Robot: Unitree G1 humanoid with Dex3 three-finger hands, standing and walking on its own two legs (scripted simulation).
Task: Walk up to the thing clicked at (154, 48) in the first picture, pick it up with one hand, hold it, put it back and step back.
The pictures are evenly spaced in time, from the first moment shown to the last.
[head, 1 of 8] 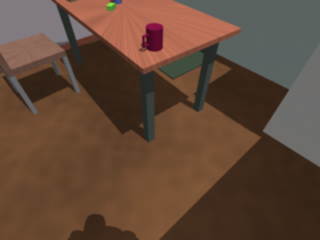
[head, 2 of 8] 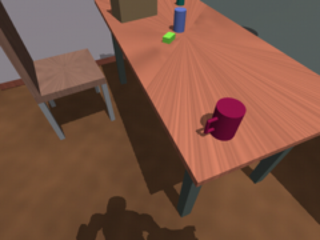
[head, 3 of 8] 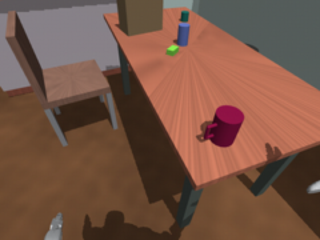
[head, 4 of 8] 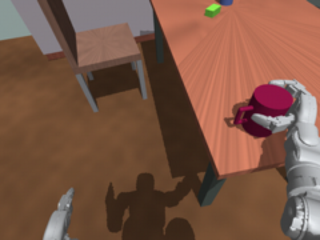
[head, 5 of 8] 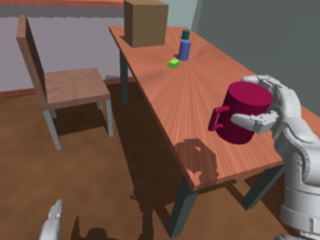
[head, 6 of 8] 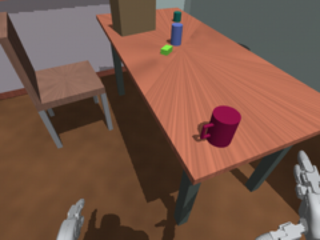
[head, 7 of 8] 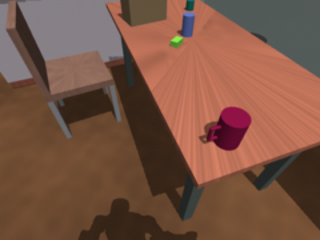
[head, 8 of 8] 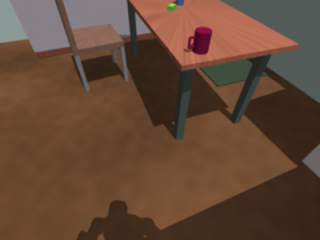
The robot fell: no
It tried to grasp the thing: yes
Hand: right
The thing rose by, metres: 0.21
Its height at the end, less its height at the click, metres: +0.00
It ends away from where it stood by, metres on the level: 0.02
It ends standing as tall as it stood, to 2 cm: yes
